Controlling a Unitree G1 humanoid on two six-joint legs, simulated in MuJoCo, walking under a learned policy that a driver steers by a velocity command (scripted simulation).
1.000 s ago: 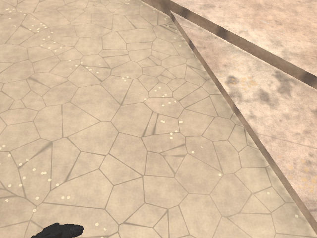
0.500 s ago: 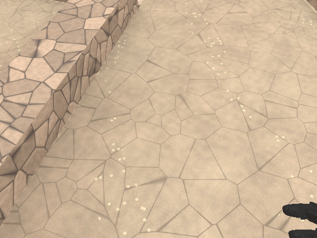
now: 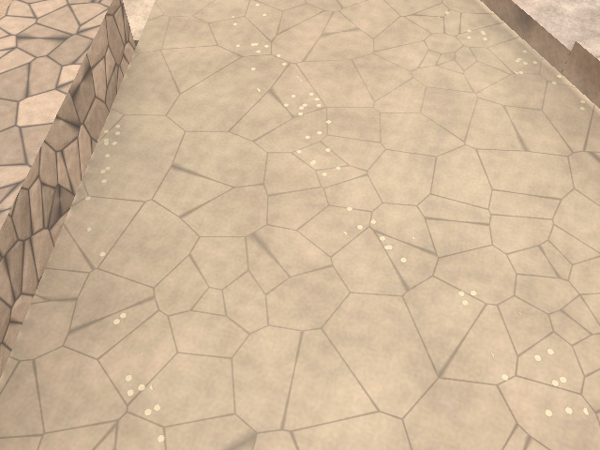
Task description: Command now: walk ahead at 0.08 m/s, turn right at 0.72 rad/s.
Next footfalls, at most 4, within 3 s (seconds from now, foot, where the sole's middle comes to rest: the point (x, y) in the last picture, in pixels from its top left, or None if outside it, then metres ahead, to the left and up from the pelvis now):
0.12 right None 0.12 -0.13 -0.78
0.58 left None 0.19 0.09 -0.78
0.94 right None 0.20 -0.22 -0.78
1.42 left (351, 358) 0.64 -0.08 -0.78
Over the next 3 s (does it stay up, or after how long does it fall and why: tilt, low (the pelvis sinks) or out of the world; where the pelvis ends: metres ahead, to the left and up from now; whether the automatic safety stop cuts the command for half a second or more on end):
stays up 1.95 -0.23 -0.01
